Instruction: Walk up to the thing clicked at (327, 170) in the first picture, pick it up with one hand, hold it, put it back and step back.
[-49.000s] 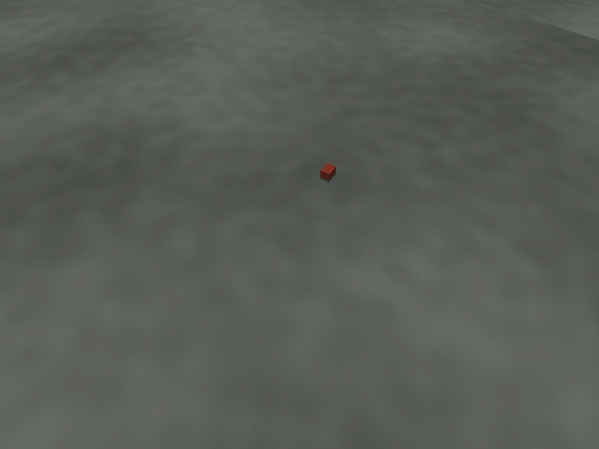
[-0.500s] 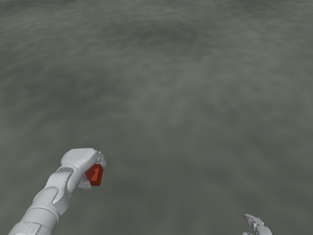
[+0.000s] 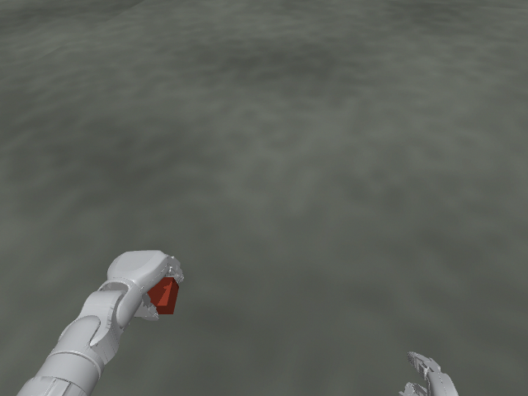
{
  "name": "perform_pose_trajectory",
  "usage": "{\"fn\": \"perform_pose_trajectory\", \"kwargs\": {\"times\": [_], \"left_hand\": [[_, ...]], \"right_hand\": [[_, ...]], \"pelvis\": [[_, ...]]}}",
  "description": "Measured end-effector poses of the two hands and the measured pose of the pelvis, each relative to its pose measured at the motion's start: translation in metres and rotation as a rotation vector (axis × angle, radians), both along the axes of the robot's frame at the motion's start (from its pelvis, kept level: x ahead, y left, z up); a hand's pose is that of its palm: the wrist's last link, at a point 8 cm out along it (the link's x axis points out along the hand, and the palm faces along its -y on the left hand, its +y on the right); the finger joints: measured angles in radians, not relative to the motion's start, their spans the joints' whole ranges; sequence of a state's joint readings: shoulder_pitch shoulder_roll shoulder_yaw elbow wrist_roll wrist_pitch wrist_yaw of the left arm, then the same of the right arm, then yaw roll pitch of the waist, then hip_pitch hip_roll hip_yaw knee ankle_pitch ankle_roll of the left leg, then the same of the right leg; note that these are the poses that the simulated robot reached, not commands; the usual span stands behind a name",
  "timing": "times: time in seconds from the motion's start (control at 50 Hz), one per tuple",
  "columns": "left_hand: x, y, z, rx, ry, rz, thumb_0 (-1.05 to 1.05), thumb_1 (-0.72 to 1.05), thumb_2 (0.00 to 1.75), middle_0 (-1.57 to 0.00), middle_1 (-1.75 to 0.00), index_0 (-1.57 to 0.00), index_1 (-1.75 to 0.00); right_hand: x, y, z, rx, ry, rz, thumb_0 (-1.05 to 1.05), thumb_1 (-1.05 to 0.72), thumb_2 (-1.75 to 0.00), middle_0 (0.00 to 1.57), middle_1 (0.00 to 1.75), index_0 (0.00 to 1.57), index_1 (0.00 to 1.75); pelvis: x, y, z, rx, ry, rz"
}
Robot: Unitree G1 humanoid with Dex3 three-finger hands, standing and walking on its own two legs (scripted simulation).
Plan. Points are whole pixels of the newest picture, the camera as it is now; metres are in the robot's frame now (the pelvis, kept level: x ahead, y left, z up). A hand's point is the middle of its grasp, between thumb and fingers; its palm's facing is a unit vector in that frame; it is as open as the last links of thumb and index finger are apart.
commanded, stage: hold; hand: left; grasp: from above
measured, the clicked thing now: (153, 295) +0.30 +0.22 -0.06
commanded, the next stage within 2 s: crouch in 0.36 s
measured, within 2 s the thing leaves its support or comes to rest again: neither
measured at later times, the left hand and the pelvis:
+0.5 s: hand (146, 288) +0.30 +0.22 -0.03, palm faces -0.44 -0.05 -0.90, open 8.0 cm; pelvis +0.01 +0.00 +0.00, yaw +0 degrees
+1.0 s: hand (168, 310) +0.33 +0.23 -0.17, palm faces -0.42 +0.04 -0.91, open 8.0 cm; pelvis -0.02 +0.01 -0.08, yaw +1 degrees
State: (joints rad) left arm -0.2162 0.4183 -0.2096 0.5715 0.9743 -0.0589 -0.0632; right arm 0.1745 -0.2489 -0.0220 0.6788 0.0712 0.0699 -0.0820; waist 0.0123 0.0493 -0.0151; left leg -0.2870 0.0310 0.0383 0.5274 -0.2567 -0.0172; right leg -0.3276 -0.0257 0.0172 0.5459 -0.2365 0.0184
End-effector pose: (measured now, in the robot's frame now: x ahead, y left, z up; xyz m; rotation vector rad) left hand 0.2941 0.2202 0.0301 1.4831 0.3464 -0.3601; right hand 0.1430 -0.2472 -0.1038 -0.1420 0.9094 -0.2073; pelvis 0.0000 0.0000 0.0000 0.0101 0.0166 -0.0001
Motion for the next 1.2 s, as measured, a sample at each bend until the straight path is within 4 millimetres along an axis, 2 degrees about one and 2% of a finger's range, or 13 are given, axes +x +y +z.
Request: {"fn": "perform_pose_trajectory", "kwargs": {"times": [0.32, 0.54, 0.68, 0.8, 0.9, 1.06, 1.2], "left_hand": [[0.006, 0.002, -0.004, 0.004, 0.011, -0.001, 0.00, 0.32, 0.20, -0.90, -0.23, -0.92, -0.21], [0.014, 0.006, 0.000, 0.011, 0.002, 0.008, 0.00, 0.32, 0.20, -0.89, -0.24, -0.91, -0.22], [0.010, 0.007, -0.017, 0.001, 0.020, -0.004, 0.00, 0.32, 0.19, -0.90, -0.23, -0.92, -0.21], [0.011, 0.009, -0.052, 0.031, 0.006, -0.013, 0.00, 0.31, 0.19, -0.92, -0.21, -0.94, -0.19], [0.021, 0.010, -0.095, 0.069, -0.009, -0.020, 0.00, 0.31, 0.20, -0.92, -0.20, -0.94, -0.19], [0.044, 0.007, -0.179, 0.099, -0.029, -0.027, 0.00, 0.30, 0.20, -0.93, -0.20, -0.94, -0.18], [0.063, 0.004, -0.249, 0.106, -0.049, -0.024, 0.00, 0.30, 0.20, -0.93, -0.20, -0.95, -0.18]], "right_hand": [[-0.001, -0.001, -0.001, -0.001, 0.032, -0.017, 0.01, -0.91, -0.90, 0.20, 0.30, 0.20, 0.29], [-0.001, -0.001, 0.000, 0.001, 0.040, -0.027, 0.01, -0.91, -0.90, 0.20, 0.30, 0.20, 0.30], [0.000, 0.000, -0.001, -0.005, 0.046, -0.021, 0.01, -0.91, -0.90, 0.20, 0.30, 0.20, 0.30], [-0.007, -0.003, -0.014, -0.030, 0.093, 0.003, 0.01, -0.90, -0.90, 0.20, 0.30, 0.20, 0.30], [-0.027, -0.013, -0.041, -0.065, 0.151, 0.007, 0.00, -0.90, -0.90, 0.20, 0.30, 0.20, 0.30], [-0.085, -0.028, -0.108, -0.125, 0.276, -0.034, 0.00, -0.91, -0.90, 0.20, 0.30, 0.20, 0.29], [-0.138, -0.024, -0.174, -0.137, 0.385, -0.082, 0.00, -0.91, -0.90, 0.20, 0.30, 0.20, 0.29]], "pelvis": [[0.006, 0.001, 0.002, -0.001, 0.006, -0.002], [0.010, 0.003, 0.003, -0.003, 0.006, -0.003], [0.010, 0.004, 0.000, -0.003, 0.024, 0.001], [0.003, 0.003, -0.013, -0.006, 0.091, 0.014], [-0.008, 0.003, -0.040, -0.016, 0.187, 0.022], [-0.029, 0.008, -0.106, -0.035, 0.350, 0.026], [-0.045, 0.013, -0.169, -0.047, 0.462, 0.023]]}}
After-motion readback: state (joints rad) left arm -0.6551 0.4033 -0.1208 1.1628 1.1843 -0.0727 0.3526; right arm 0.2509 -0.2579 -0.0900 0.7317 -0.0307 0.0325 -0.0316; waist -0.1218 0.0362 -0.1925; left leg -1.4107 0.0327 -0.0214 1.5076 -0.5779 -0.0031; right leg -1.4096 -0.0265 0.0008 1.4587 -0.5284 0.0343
